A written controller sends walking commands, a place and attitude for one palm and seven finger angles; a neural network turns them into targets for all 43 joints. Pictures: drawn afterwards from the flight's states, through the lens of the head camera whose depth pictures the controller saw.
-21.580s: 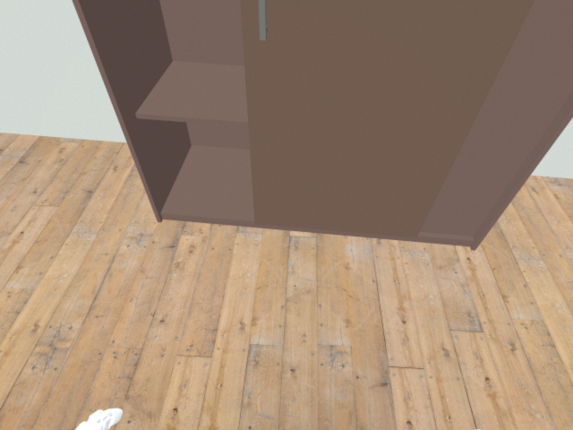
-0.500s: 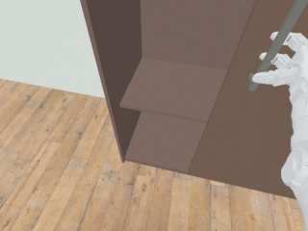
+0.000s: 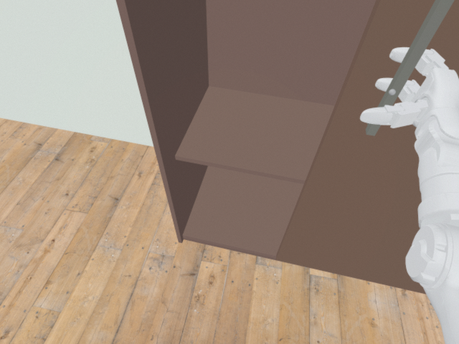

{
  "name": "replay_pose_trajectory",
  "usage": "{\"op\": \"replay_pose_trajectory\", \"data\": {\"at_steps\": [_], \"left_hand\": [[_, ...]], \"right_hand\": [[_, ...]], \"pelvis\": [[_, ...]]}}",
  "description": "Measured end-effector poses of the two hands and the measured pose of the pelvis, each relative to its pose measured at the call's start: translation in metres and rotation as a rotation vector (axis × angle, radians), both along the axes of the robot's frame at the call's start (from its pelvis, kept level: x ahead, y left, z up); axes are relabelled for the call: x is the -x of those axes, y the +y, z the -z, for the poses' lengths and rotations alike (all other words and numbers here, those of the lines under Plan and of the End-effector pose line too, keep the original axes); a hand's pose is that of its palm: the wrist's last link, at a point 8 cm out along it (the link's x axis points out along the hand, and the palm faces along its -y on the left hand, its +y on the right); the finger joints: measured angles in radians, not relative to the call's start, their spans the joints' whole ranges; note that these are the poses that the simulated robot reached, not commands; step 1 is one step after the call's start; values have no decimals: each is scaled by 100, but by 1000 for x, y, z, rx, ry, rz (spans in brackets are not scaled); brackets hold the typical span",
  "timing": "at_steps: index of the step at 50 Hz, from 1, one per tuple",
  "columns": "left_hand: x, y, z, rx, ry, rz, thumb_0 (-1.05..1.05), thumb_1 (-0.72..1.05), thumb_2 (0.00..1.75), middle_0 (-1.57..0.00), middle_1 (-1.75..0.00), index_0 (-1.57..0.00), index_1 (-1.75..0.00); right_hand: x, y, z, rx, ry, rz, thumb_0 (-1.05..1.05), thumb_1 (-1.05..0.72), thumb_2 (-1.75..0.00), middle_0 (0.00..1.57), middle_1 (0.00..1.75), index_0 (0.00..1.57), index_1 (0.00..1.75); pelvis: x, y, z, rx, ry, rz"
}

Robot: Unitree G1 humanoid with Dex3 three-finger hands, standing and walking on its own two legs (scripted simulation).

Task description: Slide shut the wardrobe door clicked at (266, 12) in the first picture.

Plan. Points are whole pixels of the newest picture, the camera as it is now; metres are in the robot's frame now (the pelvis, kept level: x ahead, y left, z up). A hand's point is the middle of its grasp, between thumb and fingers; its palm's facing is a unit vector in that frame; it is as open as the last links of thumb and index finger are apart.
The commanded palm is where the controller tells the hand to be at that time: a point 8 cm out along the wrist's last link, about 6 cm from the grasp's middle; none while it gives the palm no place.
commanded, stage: slide the fingers in behind the handle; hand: right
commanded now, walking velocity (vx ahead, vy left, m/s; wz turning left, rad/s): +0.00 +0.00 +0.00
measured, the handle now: (402, 64) +0.55 -0.20 +0.24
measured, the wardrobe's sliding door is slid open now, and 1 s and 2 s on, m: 0.44 0.44 0.44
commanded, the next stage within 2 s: grip the handle and tug to test in 0.06 s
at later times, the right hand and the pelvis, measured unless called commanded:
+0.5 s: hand (387, 88) +0.51 -0.17 +0.22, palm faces +0.07 +1.00 -0.01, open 11.1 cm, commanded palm +0.48 -0.22 +0.21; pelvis +0.01 +0.01 +0.00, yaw +0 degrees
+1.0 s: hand (382, 90) +0.51 -0.17 +0.21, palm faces +0.05 +1.00 +0.01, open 5.1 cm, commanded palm +0.48 -0.22 +0.21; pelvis +0.01 +0.00 +0.00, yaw +0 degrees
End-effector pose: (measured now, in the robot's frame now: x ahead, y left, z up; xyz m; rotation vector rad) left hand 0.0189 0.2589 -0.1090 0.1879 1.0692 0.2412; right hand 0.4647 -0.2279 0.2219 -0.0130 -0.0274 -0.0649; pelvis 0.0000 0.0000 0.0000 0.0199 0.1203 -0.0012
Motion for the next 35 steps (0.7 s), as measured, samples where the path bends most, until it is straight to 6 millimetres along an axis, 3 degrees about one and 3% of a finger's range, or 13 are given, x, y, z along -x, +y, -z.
{"op": "replay_pose_trajectory", "data": {"at_steps": [8,16,24,35], "left_hand": [[-4,8,-2,-20,-6,12,1,91,90,-21,-30,-20,-30],[11,11,-1,-17,40,-11,0,91,90,-20,-30,-20,-30],[19,13,0,-13,71,-36,1,91,90,-21,-30,-20,-30],[5,10,-1,-18,45,-21,1,91,90,-21,-30,-20,-30]], "right_hand": [[-10,6,9,-13,55,13,-1,50,-30,30,120,30,120],[-17,5,8,-11,24,14,-1,41,-34,32,122,32,122],[-19,1,5,-2,13,10,-1,13,-46,35,126,35,126],[-19,-1,15,-9,56,10,0,-37,-67,39,132,40,133]], "pelvis": [[3,4,1,2,14,7],[-1,7,1,3,29,-2],[-6,8,1,1,29,-7],[-5,6,1,0,32,-2]]}}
